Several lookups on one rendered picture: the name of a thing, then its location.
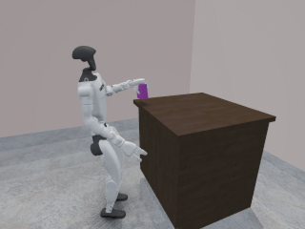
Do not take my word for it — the robot right hand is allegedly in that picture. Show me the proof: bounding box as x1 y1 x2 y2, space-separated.
120 140 147 162

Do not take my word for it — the robot right shin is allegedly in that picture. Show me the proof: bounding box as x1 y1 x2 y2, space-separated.
105 179 121 213

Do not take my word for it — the robot left upper arm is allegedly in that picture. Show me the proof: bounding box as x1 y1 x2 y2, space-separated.
93 73 113 96

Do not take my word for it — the table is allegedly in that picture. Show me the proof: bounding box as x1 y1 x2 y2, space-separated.
133 93 276 229

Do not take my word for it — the robot left shin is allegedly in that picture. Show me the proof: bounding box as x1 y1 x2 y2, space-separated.
119 165 125 183

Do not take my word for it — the robot right forearm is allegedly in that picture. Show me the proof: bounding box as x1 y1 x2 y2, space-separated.
86 118 125 148

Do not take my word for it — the robot left hand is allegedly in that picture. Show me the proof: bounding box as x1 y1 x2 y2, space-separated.
134 78 150 94

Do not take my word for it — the sponge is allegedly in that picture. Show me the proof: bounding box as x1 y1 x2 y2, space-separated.
137 84 149 100

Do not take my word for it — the robot shin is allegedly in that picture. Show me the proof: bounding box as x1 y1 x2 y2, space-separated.
105 179 121 213
119 165 125 183

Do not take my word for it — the robot left forearm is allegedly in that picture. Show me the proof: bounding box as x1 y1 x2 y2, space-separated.
109 79 136 93

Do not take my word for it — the robot right upper arm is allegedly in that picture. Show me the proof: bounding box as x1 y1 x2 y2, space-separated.
77 82 98 128

